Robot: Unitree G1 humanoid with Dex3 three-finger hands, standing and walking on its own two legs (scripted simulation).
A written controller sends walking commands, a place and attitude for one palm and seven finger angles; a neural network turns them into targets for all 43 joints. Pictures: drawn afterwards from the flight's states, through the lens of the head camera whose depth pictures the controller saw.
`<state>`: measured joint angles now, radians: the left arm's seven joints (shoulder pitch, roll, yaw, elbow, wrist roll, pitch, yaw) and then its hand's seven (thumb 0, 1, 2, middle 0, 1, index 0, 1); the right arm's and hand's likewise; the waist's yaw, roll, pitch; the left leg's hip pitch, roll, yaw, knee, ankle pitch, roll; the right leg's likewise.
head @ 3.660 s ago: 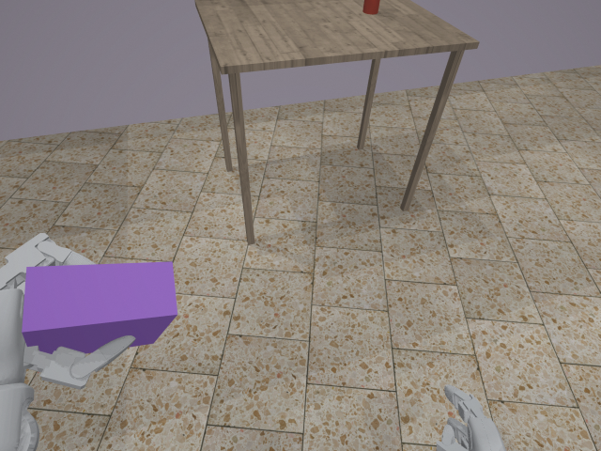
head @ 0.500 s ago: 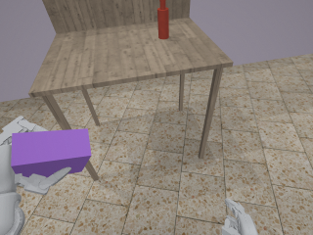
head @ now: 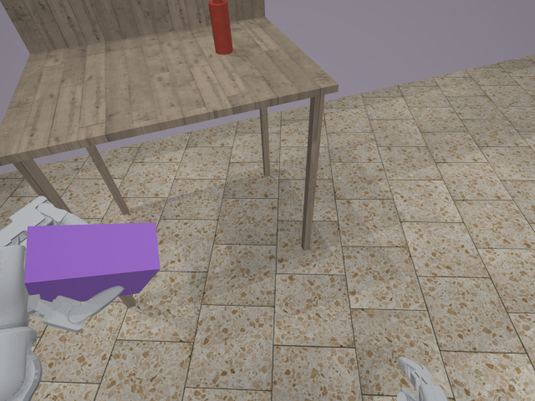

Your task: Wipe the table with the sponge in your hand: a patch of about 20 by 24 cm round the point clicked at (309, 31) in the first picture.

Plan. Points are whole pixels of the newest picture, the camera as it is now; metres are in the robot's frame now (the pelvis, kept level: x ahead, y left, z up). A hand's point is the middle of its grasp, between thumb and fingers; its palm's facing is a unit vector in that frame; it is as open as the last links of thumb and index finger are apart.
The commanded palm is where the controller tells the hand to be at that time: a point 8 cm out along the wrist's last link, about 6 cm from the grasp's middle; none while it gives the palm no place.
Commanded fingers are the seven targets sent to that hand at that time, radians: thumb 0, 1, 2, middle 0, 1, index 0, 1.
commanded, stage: take the last steps up to it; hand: left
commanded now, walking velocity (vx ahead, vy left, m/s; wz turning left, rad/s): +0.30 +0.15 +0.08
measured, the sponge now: (111, 264) +0.24 +0.20 +0.16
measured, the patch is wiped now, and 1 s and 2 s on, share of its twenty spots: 0.00 0.00 0.00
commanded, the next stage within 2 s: none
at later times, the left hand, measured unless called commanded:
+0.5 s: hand (10, 269) +0.22 +0.30 +0.17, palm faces +0.45 -0.80 -0.40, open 9.8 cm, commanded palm +0.17 +0.33 +0.19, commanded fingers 0.00 0.10 1.30 -1.20 -1.60 -1.20 -1.60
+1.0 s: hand (38, 199) +0.32 +0.32 +0.18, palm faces +0.36 -0.82 -0.44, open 9.8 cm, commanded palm +0.27 +0.37 +0.19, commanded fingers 0.00 0.10 1.30 -1.20 -1.60 -1.20 -1.60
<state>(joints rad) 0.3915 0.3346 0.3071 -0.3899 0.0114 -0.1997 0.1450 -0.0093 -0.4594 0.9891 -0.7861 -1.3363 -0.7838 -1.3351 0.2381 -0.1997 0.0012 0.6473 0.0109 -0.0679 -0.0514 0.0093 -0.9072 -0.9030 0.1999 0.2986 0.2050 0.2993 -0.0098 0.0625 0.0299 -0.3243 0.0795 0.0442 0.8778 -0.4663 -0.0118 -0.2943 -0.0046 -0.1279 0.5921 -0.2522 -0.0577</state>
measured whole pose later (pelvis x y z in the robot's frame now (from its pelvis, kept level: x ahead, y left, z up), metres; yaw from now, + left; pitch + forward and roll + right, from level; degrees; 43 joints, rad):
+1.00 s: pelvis +0.11 +0.09 +0.01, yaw +0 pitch +0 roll +0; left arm 0.52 0.38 0.36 -0.61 -0.01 -0.25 0.16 -0.01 -0.46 0.99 -0.78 -1.34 -0.78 -1.34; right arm 0.22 -0.27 -0.05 0.60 0.00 -0.07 -0.06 0.01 -0.91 -0.90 0.20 0.30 0.20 0.30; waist 0.01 -0.03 0.10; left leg -0.33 0.09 0.13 0.55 -0.23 0.00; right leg -0.21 -0.10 -0.12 0.55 -0.34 0.03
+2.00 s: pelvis +0.31 +0.12 +0.01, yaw -2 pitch -1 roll +1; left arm 0.40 0.37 0.37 -0.46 -0.01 -0.19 0.16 -0.01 -0.46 0.99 -0.78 -1.34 -0.78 -1.34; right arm 0.20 -0.14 0.02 0.60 0.01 -0.06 -0.06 0.01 -0.91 -0.90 0.20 0.30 0.20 0.30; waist 0.00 -0.03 0.05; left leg -0.26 0.07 0.17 0.55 -0.26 0.01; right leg -0.42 -0.06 -0.09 1.06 -0.48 0.01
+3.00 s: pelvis +0.38 +0.06 +0.00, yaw -3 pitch -2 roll +0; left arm 0.47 0.38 0.35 -0.59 -0.04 -0.17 0.14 -0.01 -0.46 1.00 -0.78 -1.35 -0.78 -1.34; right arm 0.16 -0.12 0.06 0.54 0.00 -0.09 -0.01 0.01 -0.90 -0.90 0.20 0.30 0.21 0.30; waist 0.03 0.02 0.12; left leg -0.33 0.12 0.11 0.53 -0.16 -0.03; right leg -0.22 -0.01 -0.10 0.54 -0.29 0.01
